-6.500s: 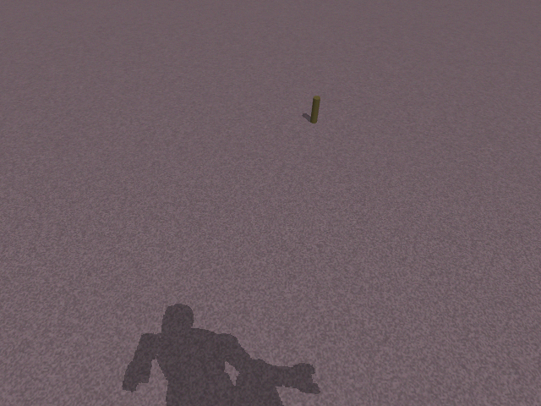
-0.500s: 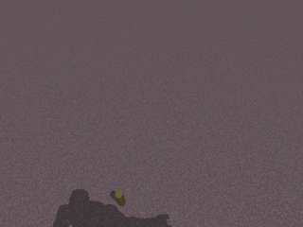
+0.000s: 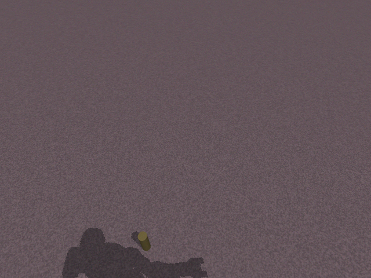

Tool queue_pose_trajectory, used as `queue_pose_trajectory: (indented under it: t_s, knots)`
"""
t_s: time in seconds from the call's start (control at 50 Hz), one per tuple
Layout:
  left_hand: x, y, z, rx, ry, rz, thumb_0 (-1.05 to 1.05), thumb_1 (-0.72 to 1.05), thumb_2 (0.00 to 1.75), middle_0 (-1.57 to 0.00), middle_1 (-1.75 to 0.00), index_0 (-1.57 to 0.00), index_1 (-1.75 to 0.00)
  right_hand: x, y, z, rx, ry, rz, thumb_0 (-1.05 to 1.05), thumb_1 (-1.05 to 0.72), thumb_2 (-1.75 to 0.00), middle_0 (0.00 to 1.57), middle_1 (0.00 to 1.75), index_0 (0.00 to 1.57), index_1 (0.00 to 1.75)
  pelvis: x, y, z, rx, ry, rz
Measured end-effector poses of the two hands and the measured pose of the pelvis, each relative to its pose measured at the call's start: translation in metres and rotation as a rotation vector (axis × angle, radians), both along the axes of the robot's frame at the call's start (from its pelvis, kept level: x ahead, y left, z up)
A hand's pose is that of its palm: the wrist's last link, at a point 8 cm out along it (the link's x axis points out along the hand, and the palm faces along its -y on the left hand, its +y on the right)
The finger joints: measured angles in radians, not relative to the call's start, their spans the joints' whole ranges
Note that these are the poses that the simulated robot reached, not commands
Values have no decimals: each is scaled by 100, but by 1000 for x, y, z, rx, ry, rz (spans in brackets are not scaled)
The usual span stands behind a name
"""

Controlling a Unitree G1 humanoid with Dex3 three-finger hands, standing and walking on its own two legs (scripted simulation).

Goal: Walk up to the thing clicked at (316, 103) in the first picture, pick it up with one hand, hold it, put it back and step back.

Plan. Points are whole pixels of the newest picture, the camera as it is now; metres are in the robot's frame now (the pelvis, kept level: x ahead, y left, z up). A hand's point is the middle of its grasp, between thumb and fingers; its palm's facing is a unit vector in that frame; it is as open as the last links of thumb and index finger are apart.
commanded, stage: stand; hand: left
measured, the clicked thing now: (144, 241) +0.39 +0.20 -0.70
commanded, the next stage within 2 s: none
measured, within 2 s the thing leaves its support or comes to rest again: neither
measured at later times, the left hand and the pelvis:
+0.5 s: hand out of the picture +0.06 +0.25 -0.16, palm faces -0.01 -0.94 -0.34, open 7.4 cm; pelvis -0.01 -0.01 +0.00, yaw +0 degrees
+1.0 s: hand out of the picture +0.06 +0.25 -0.16, palm faces -0.02 -0.94 -0.34, open 7.4 cm; pelvis -0.01 -0.01 +0.00, yaw +0 degrees
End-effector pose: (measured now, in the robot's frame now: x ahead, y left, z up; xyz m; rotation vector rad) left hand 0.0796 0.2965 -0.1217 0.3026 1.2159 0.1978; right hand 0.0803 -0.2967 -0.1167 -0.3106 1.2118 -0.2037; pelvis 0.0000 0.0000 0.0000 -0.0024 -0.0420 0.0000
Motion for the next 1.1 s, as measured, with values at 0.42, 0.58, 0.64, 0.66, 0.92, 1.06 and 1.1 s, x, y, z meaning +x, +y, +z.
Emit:
queue_pose_trajectory:
  t_s: [0.42,0.58,0.64,0.66,0.92,1.06,1.1]
  knots:
    - [-22,-2,3,7,15,2,0,91,90,-20,-30,-20,-30,-17,-2,-3,16,11,2,1,-90,-90,20,29,20,30,-12,-4,1,0,-5,2]
    - [-31,-4,1,4,29,7,0,91,90,-20,-30,-20,-30,-27,-5,-3,10,29,-2,1,-90,-90,20,29,20,30,-15,-5,1,0,-4,3]
    - [-33,-4,1,4,36,7,0,91,90,-20,-30,-20,-30,-30,-6,-4,9,36,-5,1,-90,-90,20,29,20,30,-14,-6,1,1,-2,3]
    - [-33,-4,1,4,37,7,0,91,90,-20,-30,-20,-30,-31,-6,-4,8,38,-5,1,-90,-90,20,29,20,30,-14,-6,1,1,-1,4]
    - [-27,-6,1,5,26,0,0,91,90,-20,-30,-20,-30,-26,-7,-4,10,36,-1,1,-90,-90,20,29,20,30,-10,-8,1,1,2,4]
    - [-21,-6,1,4,24,-3,0,91,90,-20,-30,-20,-30,-20,-7,-3,9,33,3,1,-90,-90,20,29,20,30,-7,-8,1,2,8,4]
    - [-20,-7,1,5,25,-5,0,91,90,-20,-30,-20,-30,-18,-7,-3,9,34,3,1,-90,-90,20,29,20,30,-5,-8,1,2,10,3]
